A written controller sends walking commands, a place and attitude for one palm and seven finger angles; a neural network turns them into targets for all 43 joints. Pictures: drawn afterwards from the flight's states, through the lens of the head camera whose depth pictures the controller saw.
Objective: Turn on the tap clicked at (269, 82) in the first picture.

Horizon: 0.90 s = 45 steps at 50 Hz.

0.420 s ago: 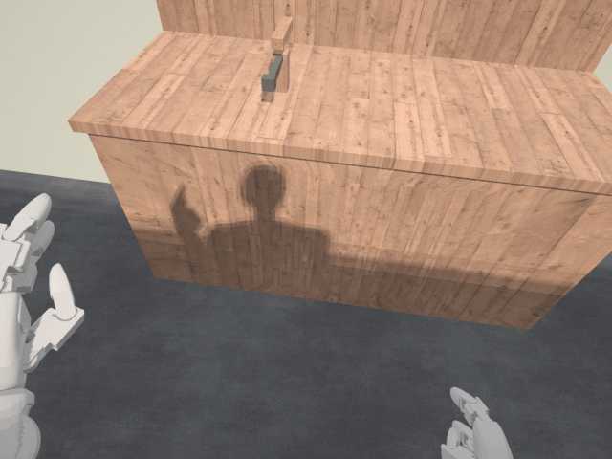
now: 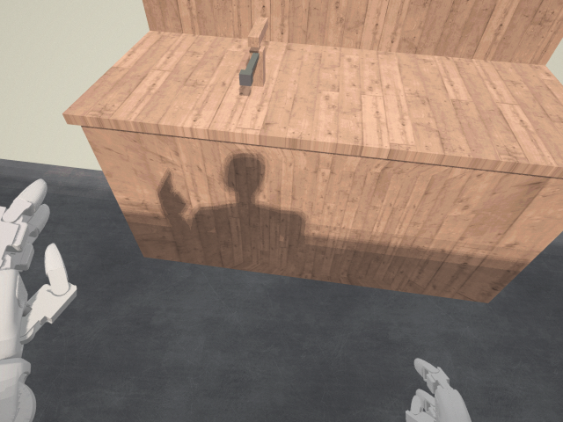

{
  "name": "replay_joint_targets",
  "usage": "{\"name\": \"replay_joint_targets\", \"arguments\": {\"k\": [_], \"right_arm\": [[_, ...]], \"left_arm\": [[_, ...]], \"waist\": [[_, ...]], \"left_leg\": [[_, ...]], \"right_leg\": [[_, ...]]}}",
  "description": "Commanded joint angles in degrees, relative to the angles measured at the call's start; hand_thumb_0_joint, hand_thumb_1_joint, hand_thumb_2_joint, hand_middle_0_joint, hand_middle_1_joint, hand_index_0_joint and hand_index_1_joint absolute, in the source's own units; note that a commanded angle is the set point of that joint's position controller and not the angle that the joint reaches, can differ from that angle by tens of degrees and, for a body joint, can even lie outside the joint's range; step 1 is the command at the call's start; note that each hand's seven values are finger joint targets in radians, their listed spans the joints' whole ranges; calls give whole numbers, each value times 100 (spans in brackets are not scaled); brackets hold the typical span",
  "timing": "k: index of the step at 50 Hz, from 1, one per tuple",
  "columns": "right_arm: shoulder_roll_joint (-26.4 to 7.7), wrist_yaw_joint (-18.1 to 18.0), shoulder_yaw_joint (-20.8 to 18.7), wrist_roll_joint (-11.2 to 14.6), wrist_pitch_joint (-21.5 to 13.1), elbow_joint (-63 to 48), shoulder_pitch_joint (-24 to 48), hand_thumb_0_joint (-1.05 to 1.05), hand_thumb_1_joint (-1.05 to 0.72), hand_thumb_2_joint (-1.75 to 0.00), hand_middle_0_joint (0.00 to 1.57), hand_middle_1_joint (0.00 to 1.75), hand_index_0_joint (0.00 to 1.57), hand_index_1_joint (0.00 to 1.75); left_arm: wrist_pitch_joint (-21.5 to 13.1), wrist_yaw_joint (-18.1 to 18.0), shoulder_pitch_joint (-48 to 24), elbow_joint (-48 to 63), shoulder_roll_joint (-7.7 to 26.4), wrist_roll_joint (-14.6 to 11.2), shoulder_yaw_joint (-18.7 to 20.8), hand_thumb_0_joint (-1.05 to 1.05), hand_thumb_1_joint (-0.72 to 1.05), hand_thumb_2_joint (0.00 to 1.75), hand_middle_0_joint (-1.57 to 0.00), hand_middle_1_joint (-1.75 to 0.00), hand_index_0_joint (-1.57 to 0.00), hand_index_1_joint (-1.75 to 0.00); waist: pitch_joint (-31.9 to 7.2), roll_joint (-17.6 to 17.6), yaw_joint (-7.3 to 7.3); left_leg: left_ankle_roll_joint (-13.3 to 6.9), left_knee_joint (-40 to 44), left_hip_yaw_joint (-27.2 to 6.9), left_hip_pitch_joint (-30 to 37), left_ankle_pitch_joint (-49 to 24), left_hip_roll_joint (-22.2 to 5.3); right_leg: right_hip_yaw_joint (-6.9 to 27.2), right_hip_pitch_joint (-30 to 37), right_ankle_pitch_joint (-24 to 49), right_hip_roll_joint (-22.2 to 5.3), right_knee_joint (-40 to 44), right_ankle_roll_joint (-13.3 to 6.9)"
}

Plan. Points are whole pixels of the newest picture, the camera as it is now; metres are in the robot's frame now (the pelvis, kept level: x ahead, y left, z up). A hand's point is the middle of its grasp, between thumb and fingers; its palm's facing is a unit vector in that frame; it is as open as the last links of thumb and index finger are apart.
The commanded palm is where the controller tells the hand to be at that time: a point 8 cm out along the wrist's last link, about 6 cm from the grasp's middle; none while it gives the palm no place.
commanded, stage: turn to face it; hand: left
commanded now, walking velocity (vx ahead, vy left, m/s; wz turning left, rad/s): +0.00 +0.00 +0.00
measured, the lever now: (246, 77) +0.83 +0.14 +0.08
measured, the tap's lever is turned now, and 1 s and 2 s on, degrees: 0 0 0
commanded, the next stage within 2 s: take the last steps up to it in 0.92 s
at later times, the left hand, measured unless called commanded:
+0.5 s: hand (122, 282) +0.23 +0.19 +0.15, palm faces +0.30 -0.88 -0.37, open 7.4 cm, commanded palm +0.17 +0.24 +0.17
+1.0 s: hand (199, 279) +0.23 +0.11 +0.15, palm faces +0.12 -0.91 -0.40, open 7.4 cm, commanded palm +0.20 +0.17 +0.17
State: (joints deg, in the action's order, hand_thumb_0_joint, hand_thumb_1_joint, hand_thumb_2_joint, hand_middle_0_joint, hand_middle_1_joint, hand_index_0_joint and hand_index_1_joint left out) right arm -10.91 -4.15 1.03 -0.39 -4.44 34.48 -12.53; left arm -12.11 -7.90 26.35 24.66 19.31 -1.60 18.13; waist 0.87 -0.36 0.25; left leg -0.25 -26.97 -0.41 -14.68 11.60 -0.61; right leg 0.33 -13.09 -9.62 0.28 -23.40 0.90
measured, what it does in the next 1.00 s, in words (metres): steps on the spot, turning right: right foot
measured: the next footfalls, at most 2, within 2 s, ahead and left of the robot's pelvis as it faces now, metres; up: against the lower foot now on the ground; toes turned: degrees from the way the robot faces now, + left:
right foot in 0.96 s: -0.02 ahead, -0.15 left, +0.00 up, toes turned -22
left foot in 1.26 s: +0.02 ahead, +0.06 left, +0.00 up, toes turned -18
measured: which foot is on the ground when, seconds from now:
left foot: down 0.00-0.96, up 0.98-1.00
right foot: down 0.00-0.76, up 0.78-0.94, down 0.96-1.00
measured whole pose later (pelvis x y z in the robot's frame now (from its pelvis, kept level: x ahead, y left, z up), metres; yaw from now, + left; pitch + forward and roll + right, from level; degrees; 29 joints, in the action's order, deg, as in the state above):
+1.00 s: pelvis -0.05 -0.03 -0.03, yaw -20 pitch -2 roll +0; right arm -10.4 -1.6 0.7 0.3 -5.3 33.3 -13.0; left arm -11.9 -8.2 23.7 26.0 18.7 -1.3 19.4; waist 2.4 -2.7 1.2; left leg 2.9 -45.2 7.6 -21.6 22.8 -9.6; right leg -2.9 -20.3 -18.5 1.0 -41.4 -1.4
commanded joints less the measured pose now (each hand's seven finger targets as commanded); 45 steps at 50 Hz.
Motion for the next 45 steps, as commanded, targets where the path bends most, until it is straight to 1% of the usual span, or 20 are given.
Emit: {"name": "replay_joint_targets", "arguments": {"k": [1, 5, 12, 18, 23, 24, 26, 28, 29, 30, 32, 35, 36, 37, 38, 39, 40, 41, 43, 45], "right_arm": [[-689, -85, -249, 22, -327, -919, 529, 0, -90, -90, 20, 30, 20, 30], [-682, -86, -245, 16, -329, -927, 570, 0, -90, -90, 20, 30, 20, 30], [-718, -31, -324, 38, -264, -1015, 587, 0, -90, -90, 20, 30, 20, 30], [-728, 7, -352, 61, -198, -1161, 647, 0, -90, -90, 20, 30, 20, 30], [-679, 40, -358, 97, -153, -1273, 664, 0, -90, -90, 20, 30, 20, 30], [-655, 39, -371, 91, -149, -1264, 641, 0, -90, -90, 20, 30, 20, 30], [-610, 58, -368, 83, -107, -1274, 578, 0, -90, -90, 20, 30, 20, 30], [-557, 109, -383, 52, -68, -1213, 463, 0, -90, -90, 20, 30, 20, 30], [-530, 148, -395, 50, -51, -1177, 455, 0, -90, -90, 20, 30, 20, 30], [-489, 173, -360, 34, -19, -1136, 469, 0, -90, -90, 20, 30, 20, 30], [-515, 191, -342, 35, 24, -1148, 487, 0, -90, -90, 20, 30, 20, 30], [-619, 123, -373, 61, 89, -1150, 550, 0, -90, -90, 20, 30, 20, 30], [-673, 89, -395, 80, 96, -1178, 588, 0, -90, -90, 20, 30, 20, 30], [-703, 58, -395, 103, 84, -1215, 683, 0, -90, -90, 20, 30, 20, 30], [-705, 56, -389, 132, 48, -1242, 706, 0, -90, -90, 20, 30, 20, 30], [-655, 57, -400, 114, -38, -1249, 681, 0, -90, -90, 20, 30, 20, 30], [-611, 65, -356, 80, -97, -1171, 605, 0, -90, -90, 20, 30, 20, 30], [-656, 81, -374, 80, -142, -1102, 490, 0, -90, -90, 20, 30, 20, 30], [-758, 128, -384, 104, -252, -1035, 369, 0, -90, -90, 20, 30, 20, 30], [-808, 144, -372, 109, -367, -1002, 359, 0, -90, -90, 20, 30, 20, 30]], "left_arm": [[-373, -108, -340, 1196, 924, 11, 634, 0, 90, 90, -20, -30, -20, -30], [-366, -106, -385, 1219, 909, 13, 613, 0, 90, 90, -20, -30, -20, -30], [-313, -138, -627, 1108, 777, 12, 559, 0, 90, 90, -20, -30, -20, -30], [-282, -180, -760, 1393, 829, 16, 635, 0, 90, 90, -20, -30, -20, -30], [-299, -174, -476, 1775, 977, -55, 872, 0, 90, 90, -20, -30, -20, -30], [-292, -181, -348, 1740, 1076, -77, 1018, 0, 90, 90, -20, -30, -20, -30], [-293, -151, -268, 1719, 1058, -106, 994, 0, 90, 90, -20, -30, -20, -30], [-300, -163, -293, 1701, 1086, -108, 994, 0, 90, 90, -20, -30, -20, -30], [-283, -181, -257, 1668, 1066, -116, 1003, 0, 90, 90, -20, -30, -20, -30], [-272, -194, -187, 1601, 1113, -103, 1028, 0, 90, 90, -20, -30, -20, -30], [-254, -202, -111, 1598, 1102, -95, 1060, 0, 90, 90, -20, -30, -20, -30], [-268, -184, -69, 1534, 1100, -101, 1111, 0, 90, 90, -20, -30, -20, -30], [-290, -156, -109, 1607, 1082, -100, 1100, 0, 90, 90, -20, -30, -20, -30], [-309, -134, -46, 1643, 1076, -115, 1124, 0, 90, 90, -20, -30, -20, -30], [-311, -113, 10, 1641, 1056, -117, 1101, 0, 90, 90, -20, -30, -20, -30], [-331, -105, -50, 1671, 1085, -78, 1104, 0, 90, 90, -20, -30, -20, -30], [-352, -110, -28, 1580, 1030, -39, 1065, 0, 90, 90, -20, -30, -20, -30], [-375, -86, -99, 1601, 914, -63, 924, 0, 90, 90, -20, -30, -20, -30], [-339, -70, -368, 1518, 801, -60, 662, 0, 90, 90, -20, -30, -20, -30], [-303, -94, -598, 1423, 769, 14, 551, 0, 90, 90, -20, -30, -20, -30]], "waist": [[-690, -253, 5], [-627, -251, 0], [-475, -228, 68], [-528, -504, 121], [-761, -655, 153], [-844, -446, 153], [-775, -24, 108], [-725, 601, 24], [-748, 781, 2], [-728, 926, 15], [-916, 956, 17], [-1144, 604, 11], [-1154, 104, 35], [-1147, -637, 80], [-1058, -1260, 98], [-918, -1467, 144], [-623, -1348, 105], [-499, -1164, 68], [-361, -948, 40], [-276, -987, 25]], "left_leg": [[5, 618, -114, -217, -233, -208], [25, 592, -79, -185, -45, -208], [30, 470, 25, -192, 470, -576], [-98, 391, -45, -424, 1335, -889], [-170, 56, 29, -435, 900, -1126], [-139, -130, 81, -359, 791, -1105], [-5, -678, 358, -283, 1014, -804], [176, -1366, 515, -175, 1494, -325], [236, -1641, 486, -132, 1510, -198], [257, -1646, 384, -218, 1512, -185], [218, -1118, 274, -46, 1224, -229], [-9, -306, 67, 701, 355, -604], [-175, -95, -200, 930, 93, -931], [-409, 257, -571, 883, -58, -1470], [-708, 821, -956, 355, 437, -2075], [-965, 1106, -1181, -97, 929, -2411], [-1081, 1139, -1110, -401, 929, -2474], [-1009, 937, -717, -317, 410, -2390], [-627, 421, 72, -396, -209, -2085], [-335, -71, 422, -427, -89, -1794]], "right_leg": [[140, 614, 331, -89, 256, -50], [274, 464, 189, -94, 356, -85], [679, -238, -26, -7, -21, -120], [868, -599, -362, 31, -694, -153], [862, -699, -151, 27, -1395, -150], [926, -751, -40, -21, -1339, -177], [1450, -1057, 226, -270, -926, -313], [2468, -1430, -33, -732, -141, -589], [2904, -1461, -114, -915, 166, -730], [3077, -1303, -128, -1036, 306, -823], [2838, -978, 270, -912, 64, -800], [1986, -1211, 425, -321, -708, -412], [1646, -1531, 164, -47, -1094, -248], [1197, -1735, -642, 216, -1824, -72], [729, -1654, -1639, 330, -2974, 56], [414, -1504, -1835, 205, -3741, 135], [347, -1504, -1785, 22, -3951, 145], [291, -1536, -1705, -125, -3640, 144], [-70, -1058, -1732, -146, -2712, 158], [-456, -639, -1440, -1, -1778, 180]]}}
